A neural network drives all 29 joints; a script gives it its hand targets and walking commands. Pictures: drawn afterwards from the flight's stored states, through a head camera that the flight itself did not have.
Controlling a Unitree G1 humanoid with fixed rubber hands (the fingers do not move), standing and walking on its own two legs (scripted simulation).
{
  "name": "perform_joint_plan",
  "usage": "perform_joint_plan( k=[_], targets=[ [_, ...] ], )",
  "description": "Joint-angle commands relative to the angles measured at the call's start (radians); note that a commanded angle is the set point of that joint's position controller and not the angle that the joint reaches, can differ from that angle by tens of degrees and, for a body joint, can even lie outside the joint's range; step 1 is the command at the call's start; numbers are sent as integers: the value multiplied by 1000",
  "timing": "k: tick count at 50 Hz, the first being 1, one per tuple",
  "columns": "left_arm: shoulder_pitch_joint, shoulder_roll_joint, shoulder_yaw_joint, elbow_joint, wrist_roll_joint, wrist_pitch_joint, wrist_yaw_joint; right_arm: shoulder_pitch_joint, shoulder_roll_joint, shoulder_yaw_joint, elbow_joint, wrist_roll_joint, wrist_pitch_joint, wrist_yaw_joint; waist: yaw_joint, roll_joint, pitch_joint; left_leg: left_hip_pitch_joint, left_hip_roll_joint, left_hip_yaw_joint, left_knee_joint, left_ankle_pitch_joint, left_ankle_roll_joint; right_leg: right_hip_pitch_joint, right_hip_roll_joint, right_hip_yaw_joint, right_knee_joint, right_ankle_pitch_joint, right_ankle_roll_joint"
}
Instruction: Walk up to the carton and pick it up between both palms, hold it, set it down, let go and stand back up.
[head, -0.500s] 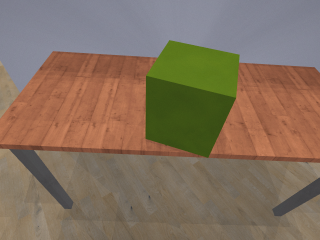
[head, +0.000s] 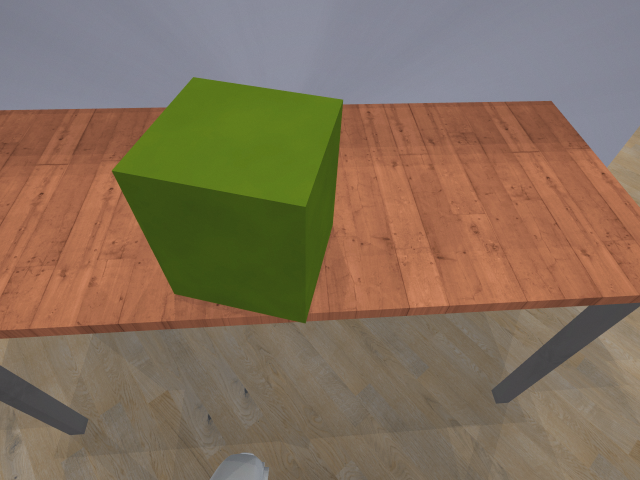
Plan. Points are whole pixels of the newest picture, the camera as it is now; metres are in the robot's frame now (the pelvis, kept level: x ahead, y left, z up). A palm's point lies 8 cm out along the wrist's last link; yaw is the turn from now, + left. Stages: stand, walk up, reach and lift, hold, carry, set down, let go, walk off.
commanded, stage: walk up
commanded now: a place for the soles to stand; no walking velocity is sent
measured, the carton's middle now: (251, 205) +0.47 +0.10 +0.07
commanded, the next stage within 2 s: none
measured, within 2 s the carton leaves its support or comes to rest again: neither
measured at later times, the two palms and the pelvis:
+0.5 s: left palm out of the picture +0.12 +0.38 -0.12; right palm out of the picture +0.11 -0.25 -0.08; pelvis +0.04 +0.07 -0.01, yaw +1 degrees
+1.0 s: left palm out of the picture +0.00 +0.38 -0.13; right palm out of the picture +0.07 -0.28 -0.09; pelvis -0.01 +0.05 -0.01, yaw +2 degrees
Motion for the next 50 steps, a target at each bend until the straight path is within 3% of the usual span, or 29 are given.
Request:
perform_joint_plan(
  k=[1,3,5,7,10,14,17,19,20,21,22,23,24,25,27,30,31,33,34,37,40,42,44,45,46,47,48,49,50],
  targets=[
    [14,238,94,-69,-26,-77,47,79,-147,-55,-22,38,-1,19,36,0,-75,-161,-9,-69,-29,103,49,330,-193,186,-247,720,27],
    [41,228,86,-66,-31,-83,53,20,-135,-57,-31,42,2,19,58,-17,-45,-122,-6,-75,-48,99,41,256,-209,162,-265,697,6],
    [55,242,88,-56,-34,-83,58,15,-124,-52,-35,41,13,27,57,-14,-46,-99,-17,-79,-70,109,46,263,-206,172,-271,629,24],
    [55,227,84,-54,-29,-82,63,18,-116,-47,-29,39,17,28,58,-74,-25,-123,-27,-81,-112,114,44,291,-189,141,-258,658,32],
    [85,221,89,-70,-26,-75,64,-15,-92,-35,-48,35,12,36,81,-137,-27,-166,-19,-48,-193,54,36,350,-196,152,-226,686,-36],
    [73,229,82,-68,-24,-72,66,-37,-87,-31,-49,27,3,42,92,-130,-45,-118,3,-3,-287,37,42,345,-220,141,-202,630,-87],
    [-41,215,77,-97,-28,-66,60,13,-81,-29,-24,23,-19,42,40,-94,-60,29,24,53,-440,106,52,229,-210,73,-136,614,-126],
    [-90,222,64,-101,-38,-55,52,75,-88,-36,7,24,-33,36,-11,-107,-68,244,10,91,-603,281,67,87,-161,12,-22,515,-99],
    [-91,194,53,-109,-40,-52,51,156,-121,-53,36,15,-37,29,-48,-24,-139,355,-22,69,-648,329,83,77,-121,-7,131,479,-77],
    [-63,150,38,-115,-43,-47,51,195,-162,-67,41,14,-40,22,-55,80,-195,487,48,-90,-651,422,109,-27,-93,9,283,286,-45],
    [-18,91,25,-123,-45,-37,46,174,-224,-82,11,13,-49,12,-22,265,-200,538,268,-420,-691,522,167,-190,24,-32,358,-172,-3],
    [1,135,37,-81,-43,-11,51,116,-222,-73,-2,22,-46,10,19,153,-169,400,349,-598,-737,338,248,-183,27,46,398,-270,4],
    [17,174,49,-60,-43,5,55,31,-226,-68,-24,30,-40,16,21,188,-99,273,353,-627,-800,136,280,-157,-6,93,393,-265,-10],
    [-10,201,51,-52,-33,9,51,-16,-204,-62,-41,23,-31,15,26,124,-26,178,306,-566,-843,-26,244,-154,-16,79,393,-233,-4],
    [-17,196,65,-41,-25,13,33,-25,-198,-61,-39,9,-27,15,25,139,-11,144,222,-495,-847,-137,176,-155,-16,63,347,-188,-8],
    [-11,196,78,-21,-18,28,25,20,-203,-74,-34,13,-24,23,5,181,-22,170,192,-484,-866,-187,108,-200,-6,76,383,-109,-4],
    [-10,186,76,-28,-17,32,26,14,-211,-80,-44,9,-19,26,4,223,-53,178,195,-488,-882,-267,111,-201,-5,68,385,-114,2],
    [5,208,79,-12,-11,37,24,-26,-198,-80,-52,11,-9,24,10,201,-33,135,180,-464,-902,-389,108,-185,0,48,383,-84,13],
    [3,195,73,-1,-14,38,23,-33,-202,-80,-52,6,-5,24,6,238,-1,84,166,-440,-909,-374,102,-183,-10,43,374,-74,22],
    [25,201,78,17,-12,47,19,-22,-221,-95,-51,4,3,24,10,240,-23,67,186,-467,-934,-425,93,-127,10,27,328,-109,10],
    [70,204,80,48,-12,34,23,-61,-206,-95,-57,-3,14,29,26,236,-46,16,185,-394,-895,-373,124,-16,23,-18,241,-154,5],
    [67,203,75,57,-18,26,28,-52,-202,-96,-63,-2,21,30,23,246,-62,41,221,-461,-868,-343,150,-16,17,-9,179,-182,1],
    [123,203,83,87,-15,17,33,-106,-206,-97,-65,-4,37,33,53,252,-61,-63,206,-392,-857,-310,126,132,24,-34,47,-173,-13],
    [173,198,86,105,-6,11,31,-104,-190,-90,-53,-4,42,32,94,258,-65,-122,165,-307,-853,-295,71,250,36,-68,-74,-165,-35],
    [186,209,89,110,0,2,31,-94,-153,-80,-49,-4,52,34,108,139,-44,-162,86,-239,-712,-296,35,261,30,1,-209,-250,-44],
    [193,267,100,105,13,-7,42,-82,-88,-66,-56,8,56,32,122,-126,16,-265,-52,-144,-332,-294,20,138,-188,365,-411,-553,-99],
    [0,315,105,37,17,-16,46,-34,-85,-61,-44,6,50,26,38,-177,110,-248,-114,-38,-116,-126,3,-68,-353,567,-543,-693,-148],
    [-89,309,94,3,7,-22,51,-24,-136,-83,-27,15,39,26,21,-29,152,-148,-58,-94,-79,-77,11,-187,-398,548,-560,-592,-185],
    [-143,310,88,-4,-2,-38,58,-8,-138,-80,-2,20,35,36,8,4,159,-61,-24,-83,-75,-4,21,-207,-370,460,-509,-458,-195]
  ],
)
